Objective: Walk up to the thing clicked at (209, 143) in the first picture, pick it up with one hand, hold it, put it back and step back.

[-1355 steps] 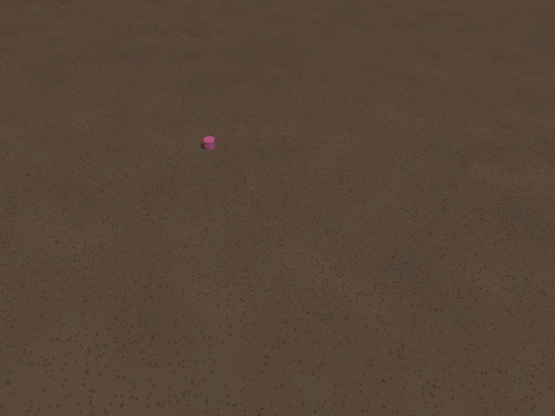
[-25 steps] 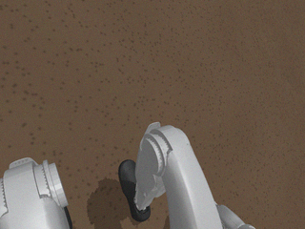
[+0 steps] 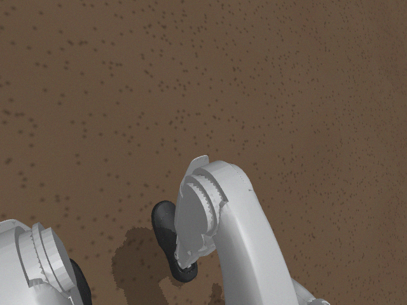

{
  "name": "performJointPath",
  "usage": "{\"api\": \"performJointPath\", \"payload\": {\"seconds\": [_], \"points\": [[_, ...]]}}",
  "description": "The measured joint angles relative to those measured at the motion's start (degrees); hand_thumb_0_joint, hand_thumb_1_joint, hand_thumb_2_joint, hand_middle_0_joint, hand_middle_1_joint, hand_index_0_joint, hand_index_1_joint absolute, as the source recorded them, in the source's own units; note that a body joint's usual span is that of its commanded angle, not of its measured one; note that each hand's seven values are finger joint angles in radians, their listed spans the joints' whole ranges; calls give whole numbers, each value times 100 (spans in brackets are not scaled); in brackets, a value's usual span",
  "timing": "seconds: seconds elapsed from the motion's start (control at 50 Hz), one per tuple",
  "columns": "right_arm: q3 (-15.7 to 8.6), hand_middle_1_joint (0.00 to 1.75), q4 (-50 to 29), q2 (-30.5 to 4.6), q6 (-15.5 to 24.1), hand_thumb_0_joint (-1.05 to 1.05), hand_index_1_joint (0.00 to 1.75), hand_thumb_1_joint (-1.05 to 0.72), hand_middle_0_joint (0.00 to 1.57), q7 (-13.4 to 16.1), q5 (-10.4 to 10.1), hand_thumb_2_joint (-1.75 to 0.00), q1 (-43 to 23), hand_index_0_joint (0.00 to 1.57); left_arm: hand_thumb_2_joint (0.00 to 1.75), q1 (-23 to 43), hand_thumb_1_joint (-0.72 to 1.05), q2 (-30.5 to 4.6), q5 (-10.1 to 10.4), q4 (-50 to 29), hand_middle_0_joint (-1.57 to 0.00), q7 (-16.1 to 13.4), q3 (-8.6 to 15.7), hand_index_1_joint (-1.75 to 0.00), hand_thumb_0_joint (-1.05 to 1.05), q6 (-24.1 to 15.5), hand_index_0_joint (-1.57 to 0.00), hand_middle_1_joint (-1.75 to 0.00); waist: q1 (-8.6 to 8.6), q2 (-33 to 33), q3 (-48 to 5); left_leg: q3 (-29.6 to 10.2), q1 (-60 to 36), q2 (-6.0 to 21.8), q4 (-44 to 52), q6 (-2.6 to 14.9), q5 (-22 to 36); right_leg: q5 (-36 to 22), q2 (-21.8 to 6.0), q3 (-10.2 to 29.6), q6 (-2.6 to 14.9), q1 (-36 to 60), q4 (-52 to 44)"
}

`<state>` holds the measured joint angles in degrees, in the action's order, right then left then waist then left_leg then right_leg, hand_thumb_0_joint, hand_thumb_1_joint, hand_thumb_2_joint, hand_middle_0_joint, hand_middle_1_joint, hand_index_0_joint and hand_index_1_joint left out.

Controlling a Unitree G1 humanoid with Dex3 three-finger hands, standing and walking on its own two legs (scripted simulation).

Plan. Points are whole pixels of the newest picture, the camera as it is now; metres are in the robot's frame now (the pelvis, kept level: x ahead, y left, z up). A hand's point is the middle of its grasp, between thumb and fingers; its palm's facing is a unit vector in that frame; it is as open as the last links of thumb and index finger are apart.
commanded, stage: close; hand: left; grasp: from above
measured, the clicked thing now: out of the picture +0.43 +0.36 -0.27
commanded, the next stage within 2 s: settle in 1.54 s
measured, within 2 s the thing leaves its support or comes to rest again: leaves its support in 1.92 s
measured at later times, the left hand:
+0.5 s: hand out of the picture +0.42 +0.35 -0.26, palm faces -0.45 -0.15 -0.88, open 12.2 cm
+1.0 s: hand out of the picture +0.42 +0.35 -0.26, palm faces -0.46 -0.17 -0.87, open 10.3 cm
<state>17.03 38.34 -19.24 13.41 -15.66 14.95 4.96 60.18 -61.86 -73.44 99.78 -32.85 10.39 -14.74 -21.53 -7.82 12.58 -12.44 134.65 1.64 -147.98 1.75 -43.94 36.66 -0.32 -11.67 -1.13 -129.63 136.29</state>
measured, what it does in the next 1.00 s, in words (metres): stands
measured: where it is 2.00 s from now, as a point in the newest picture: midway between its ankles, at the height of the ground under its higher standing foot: (133, 284)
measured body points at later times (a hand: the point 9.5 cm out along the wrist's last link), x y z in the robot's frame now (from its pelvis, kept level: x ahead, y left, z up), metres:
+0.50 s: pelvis -0.01 +0.00 +0.00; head +0.27 +0.15 +0.32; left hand +0.44 +0.36 -0.21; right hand +0.07 -0.25 -0.05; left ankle +0.05 +0.12 -0.26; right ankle +0.12 -0.11 -0.26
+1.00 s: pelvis -0.01 +0.00 +0.00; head +0.28 +0.14 +0.32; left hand +0.44 +0.36 -0.21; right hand +0.06 -0.24 -0.05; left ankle +0.05 +0.12 -0.26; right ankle +0.12 -0.11 -0.26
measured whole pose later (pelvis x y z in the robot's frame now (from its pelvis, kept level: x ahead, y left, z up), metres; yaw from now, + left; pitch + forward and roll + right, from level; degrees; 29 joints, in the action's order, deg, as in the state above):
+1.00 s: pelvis -0.01 +0.00 +0.00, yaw -1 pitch +27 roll -16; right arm 19.3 35.7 -19.9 13.8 -15.2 15.1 4.4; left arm 60.2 -63.3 -74.6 100.2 -34.3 7.4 -17.4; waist -20.9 -9.1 12.2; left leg -13.8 133.8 1.6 -148.0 2.0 -43.0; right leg 35.3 0.3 -12.7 -1.8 -127.8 134.9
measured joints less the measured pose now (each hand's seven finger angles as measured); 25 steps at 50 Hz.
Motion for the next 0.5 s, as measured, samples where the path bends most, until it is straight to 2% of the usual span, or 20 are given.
{"api": "performJointPath", "payload": {"seconds": [0.12, 0.24, 0.32, 0.4, 0.5], "points": [[94, 30, -61, 2, -103, 0, 30, -91, 20, 59, 26, -90, 22, 20, 97, -179, -45, -53, -17, -53, -10, -37, -49, -105, 0, -320, -11, -108, 49, -14, -13, -84, -60, 0, -28, 1, -2, -25, 24, -67, -18, 102, -41], [120, 30, -159, -67, -73, 0, 30, -90, 20, 81, 53, -89, 14, 20, 93, -185, -39, -44, -300, 12, -13, -208, -171, -103, 0, -443, -15, -106, 70, -78, -112, -96, -74, 13, -51, 40, 52, -94, 47, -76, -56, 149, -61], [77, 30, -134, -121, 9, 0, 30, -90, 20, 78, 83, -89, -30, 20, 89, -92, -34, -43, -436, 66, -15, -405, -283, -101, 0, -362, -18, -105, 68, -116, -198, -92, -52, 22, -49, 59, 80, -126, 60, -73, -77, 140, -80], [45, 30, -130, -196, 124, 0, 30, -90, 20, 44, 74, -89, -75, 20, 87, 26, -29, -37, -436, 205, -18, -474, -354, -100, 0, -189, -21, -104, 36, -128, -230, -82, -21, 14, -43, 75, 101, -134, 56, -66, -91, 125, -88], [40, 30, -138, -250, 212, 0, 30, -90, 20, 6, 40, -89, -122, 20, 85, 133, -23, -77, -352, 267, -23, -423, -295, -98, 0, -25, -26, -102, 2, -153, -172, -72, -2, 5, -35, 72, 100, -122, 47, -58, -90, 104, -84]]}}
